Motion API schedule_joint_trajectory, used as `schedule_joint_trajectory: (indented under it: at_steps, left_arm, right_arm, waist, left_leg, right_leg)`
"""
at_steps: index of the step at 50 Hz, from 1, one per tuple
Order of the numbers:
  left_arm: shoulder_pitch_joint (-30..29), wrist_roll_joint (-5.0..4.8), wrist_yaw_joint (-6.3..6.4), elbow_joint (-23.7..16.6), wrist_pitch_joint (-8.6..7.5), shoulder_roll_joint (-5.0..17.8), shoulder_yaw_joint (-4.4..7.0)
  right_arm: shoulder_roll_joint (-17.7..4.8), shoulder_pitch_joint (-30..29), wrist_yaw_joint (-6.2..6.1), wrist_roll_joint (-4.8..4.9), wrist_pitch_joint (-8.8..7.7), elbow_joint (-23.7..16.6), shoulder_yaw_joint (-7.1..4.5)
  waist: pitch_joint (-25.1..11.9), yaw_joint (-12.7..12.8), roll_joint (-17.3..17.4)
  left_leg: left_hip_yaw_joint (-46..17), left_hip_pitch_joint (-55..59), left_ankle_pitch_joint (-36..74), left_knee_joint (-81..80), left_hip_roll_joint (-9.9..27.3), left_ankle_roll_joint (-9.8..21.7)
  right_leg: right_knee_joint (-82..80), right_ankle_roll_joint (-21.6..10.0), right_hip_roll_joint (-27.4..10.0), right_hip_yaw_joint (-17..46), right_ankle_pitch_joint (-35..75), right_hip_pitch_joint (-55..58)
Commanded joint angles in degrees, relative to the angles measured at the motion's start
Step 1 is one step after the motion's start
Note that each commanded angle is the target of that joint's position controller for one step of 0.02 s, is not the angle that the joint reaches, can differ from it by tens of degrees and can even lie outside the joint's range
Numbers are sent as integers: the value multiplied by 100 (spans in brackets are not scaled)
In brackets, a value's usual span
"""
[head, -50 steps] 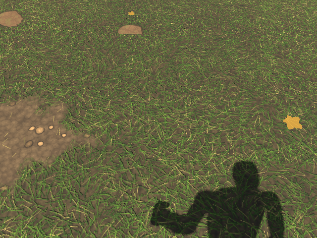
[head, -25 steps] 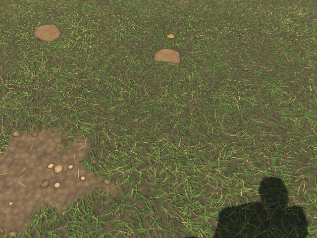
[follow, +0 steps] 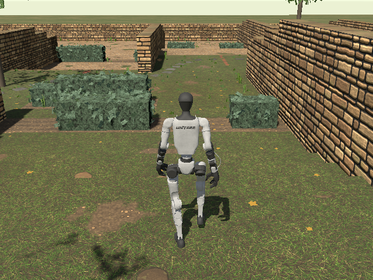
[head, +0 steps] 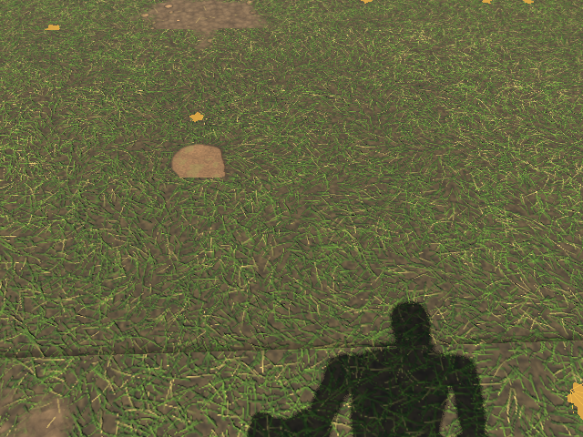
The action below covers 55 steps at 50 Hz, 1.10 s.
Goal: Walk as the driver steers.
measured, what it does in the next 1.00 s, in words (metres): walks ahead, turning right: right foot, then left foot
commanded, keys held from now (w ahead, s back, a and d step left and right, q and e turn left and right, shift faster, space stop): w+e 0.02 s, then e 0.38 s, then no key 0.08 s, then w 0.06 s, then no key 0.46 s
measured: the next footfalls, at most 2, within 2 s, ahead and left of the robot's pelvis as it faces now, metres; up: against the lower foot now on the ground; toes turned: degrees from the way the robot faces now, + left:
right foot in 0.14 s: +0.23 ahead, -0.10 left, +0.00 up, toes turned -14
left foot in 0.74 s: +0.28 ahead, +0.09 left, +0.00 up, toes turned -19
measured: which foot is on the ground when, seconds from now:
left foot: down 0.00-0.14, up 0.16-0.72, down 0.74-1.00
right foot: up 0.00-0.12, down 0.14-1.00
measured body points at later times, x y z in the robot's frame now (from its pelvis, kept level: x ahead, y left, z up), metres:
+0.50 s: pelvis +0.16 -0.02 +0.00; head +0.19 -0.05 +0.45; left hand +0.29 +0.23 -0.12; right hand +0.23 -0.31 -0.13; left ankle +0.26 +0.13 -0.67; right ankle +0.19 -0.07 -0.74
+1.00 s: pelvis +0.22 +0.02 +0.00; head +0.23 +0.02 +0.45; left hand +0.38 +0.22 -0.14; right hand +0.25 -0.25 -0.11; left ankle +0.24 +0.11 -0.74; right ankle +0.19 -0.09 -0.74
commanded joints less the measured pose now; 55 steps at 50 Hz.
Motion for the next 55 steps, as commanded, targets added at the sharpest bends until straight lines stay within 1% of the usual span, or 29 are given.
schedule_joint_trajectory:
  at_steps: [1, 4, 5, 6, 7, 8, 9, 10, 11, 12, 13, 15, 17, 19, 24, 27, 28, 30, 33, 36, 37, 38, 39, 40, 41, 44, 45, 48, 55]
  left_arm:
    - [-681, 28, 14, -575, -68, 88, -49]
    - [-28, 89, 77, -439, -115, 189, 14]
    - [510, 99, 97, -297, -152, 289, 70]
    - [1104, 125, 128, -131, -217, 452, 155]
    - [1633, 185, 174, -31, -294, 805, 289]
    - [1355, 114, 224, -183, -245, 1482, 468]
    - [1732, -118, 217, -302, -167, 1669, 495]
    - [1290, -135, 289, -413, -75, 1453, 461]
    - [847, -180, 322, -459, -30, 1071, 356]
    - [661, -184, 348, -457, -17, 844, 285]
    - [622, -181, 372, -494, -17, 747, 252]
    - [649, -110, 335, -534, -71, 847, 254]
    - [683, -73, 298, -613, -107, 1068, 309]
    - [758, -88, 295, -694, -74, 1127, 325]
    - [1026, -68, 308, -832, 52, 1094, 308]
    - [1218, -22, 276, -850, 74, 1021, 283]
    - [1224, -2, 276, -856, 79, 998, 270]
    - [1291, 29, 288, -835, 64, 1002, 256]
    - [1207, 52, 292, -843, 36, 1031, 227]
    - [867, -55, 344, -895, 73, 912, 136]
    - [914, -86, 361, -926, 57, 714, 63]
    - [1199, -100, 366, -975, 35, 345, -42]
    - [1192, -135, 377, -947, 103, 519, 3]
    - [1175, -65, 367, -848, 150, 689, 23]
    - [1072, -75, 344, -797, 162, 627, 7]
    - [911, -52, 285, -697, 158, 663, -36]
    - [798, -41, 290, -674, 139, 728, -42]
    - [910, -117, 313, -372, 147, 676, -45]
    - [767, -129, 401, 46, 129, 686, -61]
  right_arm:
    - [-780, 392, -99, -5, -11, -133, -131]
    - [-952, 197, -211, -3, 80, -179, -175]
    - [-1043, 69, -231, -3, 118, -234, -204]
    - [-1088, -49, -220, 24, 156, -305, -225]
    - [-1115, -269, -168, 117, 154, -438, -242]
    - [-551, 160, -127, 123, 139, -753, -179]
    - [-772, 151, -101, 169, 178, -935, -179]
    - [-753, -302, -102, 160, 194, -1031, -161]
    - [-774, -519, -106, 104, 199, -1093, -165]
    - [-824, -709, -99, 6, 256, -1160, -196]
    - [-821, -591, -98, -93, 388, -1155, -212]
    - [-696, -442, -88, -108, 613, -1199, -200]
    - [-660, -526, -66, -73, 688, -1309, -184]
    - [-755, -804, -72, -80, 740, -1468, -198]
    - [-889, -1363, -112, -59, 862, -1725, -212]
    - [-885, -1610, -49, -90, 826, -1836, -186]
    - [-893, -1740, -36, -88, 804, -1879, -182]
    - [-838, -1771, -36, -51, 743, -1906, -150]
    - [-793, -1483, -74, 37, 669, -1863, -106]
    - [-634, -958, -119, 60, 607, -1705, -38]
    - [-752, -861, -146, -21, 539, -1685, -36]
    - [-1119, -795, -175, -132, 476, -1759, -48]
    - [-1281, -1226, -126, -69, 504, -1799, -44]
    - [-972, -1386, -77, -33, 477, -1844, 35]
    - [-850, -1516, -49, -13, 449, -1827, 98]
    - [-1025, -1457, -70, 37, 466, -1753, 73]
    - [-1008, -1238, -48, 63, 474, -1715, 73]
    - [-960, -1183, -33, 66, 527, -1586, 73]
    - [-951, -1107, -26, 51, 523, -1291, 63]
  waist:
    - [399, -68, 544]
    - [57, 255, 745]
    - [-250, 466, 859]
    - [-610, 716, 843]
    - [-945, 1100, 503]
    - [-1595, 494, -1038]
    - [-2568, 743, -259]
    - [-1951, 669, 111]
    - [-1028, 488, 232]
    - [-599, 278, 382]
    - [-457, 138, 406]
    - [-538, -19, 336]
    - [-726, -51, 219]
    - [-799, 16, 29]
    - [-726, 264, -219]
    - [-609, 428, -356]
    - [-420, 475, -379]
    - [-306, 505, -307]
    - [-462, 407, -347]
    - [-496, 37, -215]
    - [-538, 63, 23]
    - [-732, 253, 1013]
    - [-353, 413, 1401]
    - [-304, 393, 1156]
    - [-298, 429, 1073]
    - [-470, 391, 1054]
    - [-461, 239, 897]
    - [-107, 253, 385]
    - [-278, 183, 214]
  left_leg:
    - [-286, 2, 3890, -89, 1721, 233]
    - [46, 203, 6482, 1236, 1713, 116]
    - [59, 126, 6698, 2032, 1713, 109]
    - [45, -171, 6083, 3103, 1686, 60]
    - [99, -1068, 4232, 4707, 1420, -164]
    - [15, -3156, -1897, 6979, 399, -482]
    - [-1276, -3701, -1770, 7698, 201, -567]
    - [-1482, -3999, -1224, 7595, 494, -556]
    - [-1462, -4038, -962, 7085, 672, -553]
    - [-1551, -3914, -834, 6595, 797, -566]
    - [-1539, -3587, -726, 6284, 818, -606]
    - [-1502, -3260, -602, 5847, 753, -674]
    - [-1482, -3264, -373, 5536, 712, -717]
    - [-1509, -3422, -158, 5258, 717, -765]
    - [-1651, -3751, 8, 4652, 738, -789]
    - [-1684, -3848, 15, 4096, 768, -720]
    - [-1664, -3845, -66, 3858, 734, -692]
    - [-1607, -3523, -310, 3428, 629, -619]
    - [-1453, -2689, -662, 2829, 404, -448]
    - [-1298, -1406, 292, 964, 284, -263]
    - [-1771, -807, 850, 424, 732, -208]
    - [-3011, -340, 1729, 102, 1981, 26]
    - [-3408, -1165, 2775, 275, 2404, 684]
    - [-3190, -1372, 2928, 338, 2266, 853]
    - [-2829, -1407, 2771, 402, 1909, 658]
    - [-2195, -1331, 2182, 589, 1186, 92]
    - [-2239, -1427, 1737, 547, 1098, 15]
    - [-2116, -1282, 1255, 478, 982, -24]
    - [-1988, -968, 1734, 644, 926, 5]
  right_leg:
    - [-529, -155, 212, -472, -111, 18]
    - [-747, -410, 762, -820, -740, 924]
    - [-906, -538, 922, -787, -813, 1484]
    - [-1377, -678, 1006, -624, -473, 2283]
    - [-1975, -955, 568, -13, 843, 3367]
    - [-1107, -1654, -1324, 2131, 5291, 5255]
    - [-1515, -2463, -1890, 3105, 5926, 5610]
    - [-1913, -2336, -1718, 2666, 4607, 4928]
    - [-2246, -2028, -1396, 2298, 3705, 3909]
    - [-2447, -1739, -1029, 2023, 3174, 3288]
    - [-2558, -1578, -821, 1801, 3042, 2785]
    - [-2578, -1414, -540, 1574, 3096, 2397]
    - [-2536, -1312, -384, 1514, 3192, 2370]
    - [-2545, -1155, -274, 1590, 2745, 2424]
    - [-2750, -915, -313, 2015, 1079, 2769]
    - [-3234, -1070, -370, 2498, -1645, 2941]
    - [-3281, -1096, -393, 2564, -1779, 2935]
    - [-3096, -1121, -405, 2448, -1019, 2938]
    - [-2653, -1070, -402, 2264, 516, 2826]
    - [-2174, -695, -176, 2155, 837, 2425]
    - [-2028, -368, 6, 2131, 180, 2045]
    - [-1246, -80, 495, 1612, -1350, 1665]
    - [-1332, 18, 1004, 982, -2505, 1658]
    - [-1183, 89, 774, 945, -2572, 2037]
    - [-1573, 104, 728, 950, -2093, 2270]
    - [-2281, 216, 574, 1108, -462, 2933]
    - [-2325, 241, 442, 1227, -326, 3021]
    - [-2375, 244, 372, 1244, -398, 2721]
    - [-2491, 212, 266, 1284, 1, 2871]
